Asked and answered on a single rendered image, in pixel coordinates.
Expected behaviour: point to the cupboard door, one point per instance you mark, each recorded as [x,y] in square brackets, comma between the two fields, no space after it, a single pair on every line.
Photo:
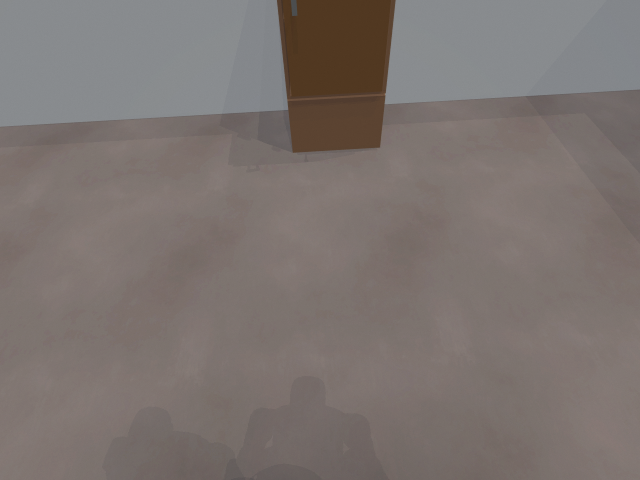
[336,46]

